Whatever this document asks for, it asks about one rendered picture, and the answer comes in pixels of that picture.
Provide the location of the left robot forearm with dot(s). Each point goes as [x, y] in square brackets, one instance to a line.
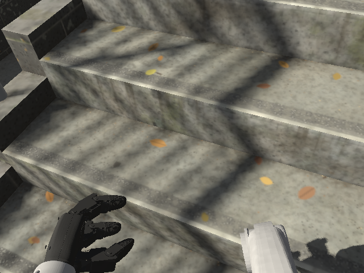
[54, 266]

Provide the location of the robot right thigh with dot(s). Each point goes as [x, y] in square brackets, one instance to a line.
[266, 250]

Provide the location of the robot right shin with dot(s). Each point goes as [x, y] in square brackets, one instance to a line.
[283, 230]

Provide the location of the left robot hand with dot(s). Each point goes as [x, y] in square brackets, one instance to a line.
[75, 230]

